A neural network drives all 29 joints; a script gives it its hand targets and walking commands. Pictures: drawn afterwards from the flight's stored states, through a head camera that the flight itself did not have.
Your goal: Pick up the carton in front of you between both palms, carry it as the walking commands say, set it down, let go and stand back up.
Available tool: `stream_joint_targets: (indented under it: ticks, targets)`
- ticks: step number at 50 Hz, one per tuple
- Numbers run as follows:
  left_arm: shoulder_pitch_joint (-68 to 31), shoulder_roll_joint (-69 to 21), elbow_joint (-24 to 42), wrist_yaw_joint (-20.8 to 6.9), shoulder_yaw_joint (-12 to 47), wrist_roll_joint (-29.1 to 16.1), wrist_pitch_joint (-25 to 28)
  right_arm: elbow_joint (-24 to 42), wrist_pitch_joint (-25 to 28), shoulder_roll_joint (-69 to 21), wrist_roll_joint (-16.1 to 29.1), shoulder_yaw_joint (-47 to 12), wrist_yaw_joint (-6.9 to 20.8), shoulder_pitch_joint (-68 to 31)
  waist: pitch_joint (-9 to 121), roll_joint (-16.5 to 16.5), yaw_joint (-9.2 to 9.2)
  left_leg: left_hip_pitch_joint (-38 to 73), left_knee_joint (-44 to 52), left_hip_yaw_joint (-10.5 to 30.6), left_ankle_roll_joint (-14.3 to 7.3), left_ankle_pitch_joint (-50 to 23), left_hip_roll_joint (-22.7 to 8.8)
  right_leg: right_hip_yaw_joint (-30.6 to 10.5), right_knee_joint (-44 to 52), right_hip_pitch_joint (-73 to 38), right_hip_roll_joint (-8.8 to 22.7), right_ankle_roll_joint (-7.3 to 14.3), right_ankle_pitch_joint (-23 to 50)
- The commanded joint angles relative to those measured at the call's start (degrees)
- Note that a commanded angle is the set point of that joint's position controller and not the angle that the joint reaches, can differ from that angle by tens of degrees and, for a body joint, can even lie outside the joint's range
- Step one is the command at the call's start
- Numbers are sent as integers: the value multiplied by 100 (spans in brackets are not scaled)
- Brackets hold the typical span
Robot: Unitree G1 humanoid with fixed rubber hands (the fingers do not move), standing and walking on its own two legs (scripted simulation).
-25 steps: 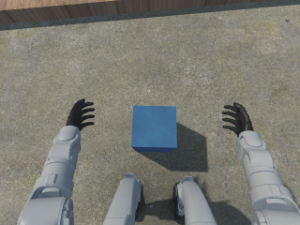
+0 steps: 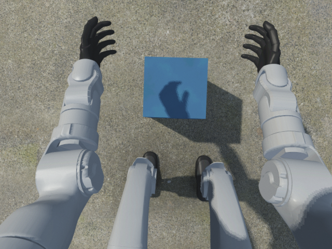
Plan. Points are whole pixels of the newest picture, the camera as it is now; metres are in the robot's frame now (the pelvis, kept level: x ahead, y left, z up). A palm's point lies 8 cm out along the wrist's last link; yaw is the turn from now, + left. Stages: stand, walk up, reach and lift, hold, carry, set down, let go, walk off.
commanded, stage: reach and lift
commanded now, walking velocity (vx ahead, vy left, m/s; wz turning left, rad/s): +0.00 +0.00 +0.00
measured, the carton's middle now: (174, 92) +0.47 +0.03 -0.49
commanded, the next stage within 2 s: none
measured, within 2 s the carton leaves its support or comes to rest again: leaves its support in 1.52 s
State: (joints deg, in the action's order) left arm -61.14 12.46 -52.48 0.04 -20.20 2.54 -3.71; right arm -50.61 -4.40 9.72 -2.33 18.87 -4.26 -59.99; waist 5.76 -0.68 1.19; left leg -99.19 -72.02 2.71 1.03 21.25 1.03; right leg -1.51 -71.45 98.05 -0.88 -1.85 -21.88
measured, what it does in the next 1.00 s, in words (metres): lowers itself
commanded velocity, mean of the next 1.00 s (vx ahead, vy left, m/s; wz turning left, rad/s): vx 0.00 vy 0.00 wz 0.00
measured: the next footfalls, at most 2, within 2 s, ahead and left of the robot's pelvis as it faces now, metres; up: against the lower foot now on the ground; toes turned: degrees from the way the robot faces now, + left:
none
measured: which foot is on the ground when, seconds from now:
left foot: down 0.00-1.00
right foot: down 0.00-1.00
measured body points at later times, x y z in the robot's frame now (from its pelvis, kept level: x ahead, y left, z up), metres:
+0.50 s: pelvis -0.04 -0.01 -0.19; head +0.32 +0.01 +0.07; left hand +0.48 +0.22 -0.37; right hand +0.49 -0.17 -0.37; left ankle +0.07 +0.12 -0.58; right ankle +0.07 -0.13 -0.58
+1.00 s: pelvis -0.04 +0.00 -0.25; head +0.32 +0.01 +0.01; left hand +0.48 +0.20 -0.44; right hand +0.49 -0.17 -0.43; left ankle +0.07 +0.12 -0.58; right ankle +0.07 -0.13 -0.58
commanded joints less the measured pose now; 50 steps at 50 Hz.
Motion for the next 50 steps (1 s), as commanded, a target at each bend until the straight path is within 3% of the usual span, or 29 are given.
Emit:
stream_joint_targets:
  ticks: [1,3,4,7,8,10,11,12,13,14,16,19,20,21,23,25,26,27,28,29,31,34,35,36,38,41,42,47,50]
  targets:
    - [-809,629,286,42,-147,77,226,332,185,551,63,-106,-17,-750,5010,95,90,3041,-209,-214,161,-2259,186,407,-143,-1386,-424,-111,1476]
    - [-775,471,-51,61,-32,-16,208,-28,203,549,-43,-72,-31,-1018,4620,133,172,1947,-667,-340,232,-1984,213,276,-717,-1342,-298,-55,1511]
    - [-822,368,69,88,-21,-27,240,42,244,555,-7,-61,-31,-848,4598,239,-13,1757,-689,-410,226,-1706,220,355,-846,-1383,-406,-58,1474]
    - [-942,869,-56,182,73,-329,279,118,271,777,184,-342,-111,-1155,5041,-158,237,1592,-1243,-329,133,-1694,280,400,-1395,-916,-400,-129,1172]
    - [-1028,846,489,190,362,-416,365,547,354,815,371,-437,-124,-1173,5321,71,5,1539,-1503,-419,197,-1685,223,413,-1617,-1019,-355,-74,1307]
    - [-1273,1103,420,230,406,-776,353,616,332,947,586,-757,-244,-1652,5931,-300,250,1136,-1829,-532,246,-1801,226,329,-2058,-1673,-294,-123,1881]
    - [-1466,1187,301,252,551,-875,323,648,282,902,751,-874,-250,-1702,6159,-373,88,1045,-2020,-494,194,-1515,151,424,-2221,-1845,-363,-157,1755]
    - [-1273,1397,618,299,517,-834,328,527,208,985,769,-811,-301,-1462,6117,-287,318,1129,-2047,-595,185,-1419,204,416,-2299,-1711,-327,-182,1464]
    - [-1399,1231,605,320,762,-905,297,416,200,911,927,-822,-336,-1294,6002,109,301,1474,-2173,-562,186,-1451,174,461,-2410,-1375,-338,-166,1312]
    - [-1516,1215,586,303,846,-1136,312,837,241,901,918,-947,-365,-1543,6116,-240,-6,1212,-2360,-555,164,-1537,159,521,-2516,-1366,-355,-156,1475]
    - [-1610,1348,335,303,947,-1348,230,818,224,1079,1018,-1074,-374,-1850,6244,-363,93,1010,-2652,-631,185,-1316,160,494,-2819,-1499,-307,-140,1282]
    - [-2106,1427,233,275,1112,-1327,183,379,91,1137,1148,-949,-427,-2047,5801,209,134,818,-2986,-613,219,-698,96,467,-3045,-1122,-281,-83,706]
    - [-2316,1757,333,346,866,-1314,185,529,120,1243,1090,-923,-433,-2202,5797,-122,110,806,-3050,-535,212,-545,53,464,-3197,-1013,-232,-143,474]
    - [-2022,1536,139,346,1013,-1212,201,393,129,1191,1091,-885,-404,-2155,5401,295,329,766,-3022,-561,231,-613,69,468,-3253,-499,-257,-94,427]
    - [-2117,1466,-156,381,1048,-1222,238,-55,204,1315,1049,-944,-384,-2151,5189,123,65,344,-3274,-585,285,-497,31,427,-3412,-551,-261,-84,442]
    - [-2475,1531,-279,396,1065,-1410,289,60,249,1298,1280,-1105,-371,-2583,5203,93,228,160,-3561,-575,267,-567,-75,295,-3635,-786,-172,-105,659]
    - [-2524,1606,-428,417,1198,-1544,308,-220,280,1416,1200,-1050,-405,-2490,5223,-27,15,281,-3550,-524,247,-493,0,474,-3717,-710,-174,-153,481]
    - [-2524,1568,-691,426,1194,-1487,349,-506,250,1354,1231,-1208,-427,-2622,4736,-47,212,-192,-3563,-534,241,-182,-52,384,-3786,-727,-144,-105,319]
    - [-2632,1492,-638,433,1237,-1518,377,-382,316,1342,1265,-1217,-405,-2576,4489,71,56,40,-3672,-476,247,-311,-99,372,-3800,-96,-184,-106,296]
    - [-2722,1707,-685,433,1162,-1504,422,-212,346,1122,1352,-1408,-416,-2871,4939,-310,236,-90,-3789,-435,163,-596,-90,321,-3961,-708,-168,-146,769]
    - [-2835,2072,-797,523,1064,-1355,477,-247,363,1470,1521,-1323,-417,-3148,4983,68,431,-26,-3952,-470,149,-460,-142,313,-4171,-524,-134,-139,515]
    - [-3198,1601,-858,501,1442,-1695,485,-590,430,1490,1483,-1464,-424,-2994,4671,-86,-18,308,-4108,-408,204,-650,-83,385,-4274,-89,-171,-137,530]
    - [-3274,1658,-623,533,1689,-1806,532,-589,484,1604,1479,-1284,-435,-3012,4926,342,-47,539,-4125,-288,234,-694,-141,447,-4455,-160,-120,-95,725]
    - [-3159,1848,-864,544,1582,-1688,552,-686,450,1538,1719,-1643,-430,-3140,4899,232,327,560,-4238,-500,224,-736,-134,240,-4443,-207,-168,-98,742]
    - [-3247,1794,-792,597,1685,-1917,566,-678,525,1425,1672,-1575,-426,-3005,4856,-125,-51,312,-4232,-298,150,-825,-95,420,-4603,-331,-137,-124,875]
    - [-2936,1744,-586,605,1622,-1765,580,-435,575,1439,1647,-1538,-447,-3033,4906,-71,173,432,-4270,-347,164,-919,-60,368,-4656,-578,-118,-168,950]
    - [-2597,1639,-1201,587,1521,-1797,550,-584,539,1328,1643,-1714,-434,-2812,4593,-177,318,427,-4369,-447,126,-1011,-11,427,-4544,-153,-204,-201,840]
    - [-2881,1551,-812,566,1602,-1732,567,-539,534,1183,1662,-1580,-405,-2783,4460,-112,51,62,-4226,-341,150,-784,-41,403,-4606,-239,-189,-175,858]
    - [-2868,1434,-745,534,1677,-1776,570,-785,525,1203,1687,-1481,-411,-2572,4157,259,202,454,-4246,-405,110,-587,2,462,-4460,599,-205,-142,265]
